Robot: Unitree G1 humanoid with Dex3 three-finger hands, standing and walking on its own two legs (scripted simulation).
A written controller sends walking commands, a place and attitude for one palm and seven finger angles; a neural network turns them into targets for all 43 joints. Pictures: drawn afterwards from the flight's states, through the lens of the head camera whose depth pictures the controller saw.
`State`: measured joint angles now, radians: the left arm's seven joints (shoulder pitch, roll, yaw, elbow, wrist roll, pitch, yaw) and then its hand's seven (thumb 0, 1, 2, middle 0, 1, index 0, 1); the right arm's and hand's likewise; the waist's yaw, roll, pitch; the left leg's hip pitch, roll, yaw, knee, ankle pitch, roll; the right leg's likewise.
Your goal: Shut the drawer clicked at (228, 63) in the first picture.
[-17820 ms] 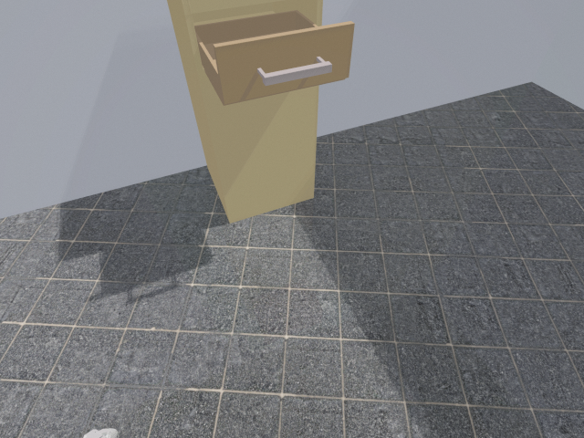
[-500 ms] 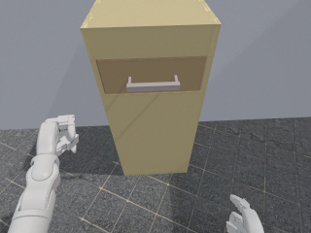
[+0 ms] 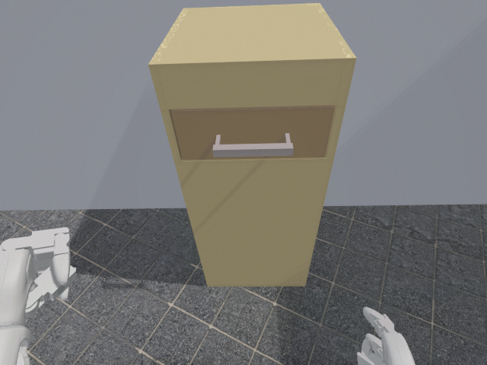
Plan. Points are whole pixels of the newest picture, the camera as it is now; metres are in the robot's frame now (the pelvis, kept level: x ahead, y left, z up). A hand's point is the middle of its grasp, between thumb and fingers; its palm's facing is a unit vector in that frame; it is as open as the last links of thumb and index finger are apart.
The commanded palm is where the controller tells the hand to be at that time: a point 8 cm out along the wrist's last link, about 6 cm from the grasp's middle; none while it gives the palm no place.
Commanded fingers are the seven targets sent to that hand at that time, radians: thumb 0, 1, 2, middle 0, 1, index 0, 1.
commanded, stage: draw the hand back to the body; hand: left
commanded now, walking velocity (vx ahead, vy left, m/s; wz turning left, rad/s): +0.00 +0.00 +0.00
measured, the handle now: (252, 144) +0.60 +0.06 +0.04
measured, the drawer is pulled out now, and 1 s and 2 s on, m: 0.00 0.00 0.00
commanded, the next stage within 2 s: step back with the hand held close in 0.14 s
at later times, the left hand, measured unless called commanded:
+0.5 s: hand (74, 265) +0.19 +0.24 +0.15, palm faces +0.30 -0.82 -0.48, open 3.2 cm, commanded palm +0.13 +0.29 +0.17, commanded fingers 0.00 0.90 0.90 -1.40 -1.60 -1.40 -1.60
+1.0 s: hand (23, 319) +0.12 +0.27 +0.15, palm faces +0.33 -0.80 -0.51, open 3.2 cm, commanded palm +0.05 +0.31 +0.17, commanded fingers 0.00 0.90 0.90 -1.40 -1.60 -1.40 -1.60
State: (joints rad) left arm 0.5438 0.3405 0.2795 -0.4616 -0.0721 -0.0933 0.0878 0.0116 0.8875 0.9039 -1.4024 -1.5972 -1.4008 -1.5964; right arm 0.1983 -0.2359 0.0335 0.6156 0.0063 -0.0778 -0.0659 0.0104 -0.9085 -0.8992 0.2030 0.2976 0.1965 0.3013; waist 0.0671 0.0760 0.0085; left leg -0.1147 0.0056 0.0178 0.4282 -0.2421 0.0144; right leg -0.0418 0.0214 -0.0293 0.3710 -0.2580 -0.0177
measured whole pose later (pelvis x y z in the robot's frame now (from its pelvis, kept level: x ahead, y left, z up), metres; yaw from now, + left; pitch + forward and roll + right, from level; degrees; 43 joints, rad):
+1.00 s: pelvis -0.07 +0.03 -0.01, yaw +0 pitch +1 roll -2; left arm 0.62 0.40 0.38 -0.56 -0.02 -0.24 0.12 0.01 0.88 0.90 -1.40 -1.60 -1.40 -1.60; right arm 0.19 -0.22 0.01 0.52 0.01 -0.03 -0.08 0.01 -0.91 -0.90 0.20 0.30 0.20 0.30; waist 0.00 0.02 0.04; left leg -0.39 -0.01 0.02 0.54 -0.17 0.06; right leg -0.32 0.00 -0.03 0.49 -0.19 0.02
